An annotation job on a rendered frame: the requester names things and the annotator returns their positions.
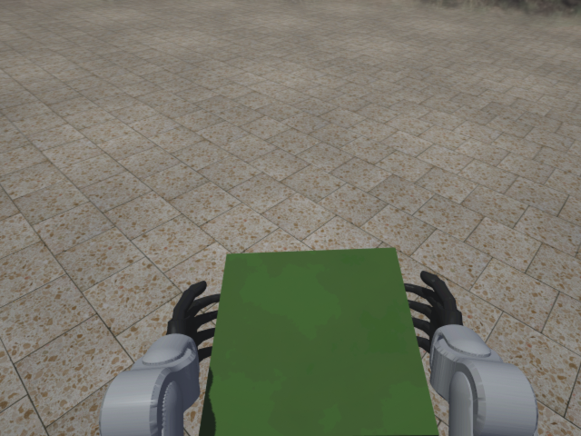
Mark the robot right forearm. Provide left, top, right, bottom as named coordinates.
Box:
left=429, top=324, right=538, bottom=436

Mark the left robot hand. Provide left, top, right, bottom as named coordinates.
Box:
left=166, top=281, right=221, bottom=362

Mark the carton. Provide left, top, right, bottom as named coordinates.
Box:
left=199, top=247, right=439, bottom=436

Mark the robot left forearm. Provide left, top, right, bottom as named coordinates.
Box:
left=99, top=333, right=200, bottom=436

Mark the right robot hand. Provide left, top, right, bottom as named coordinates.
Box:
left=404, top=271, right=464, bottom=353

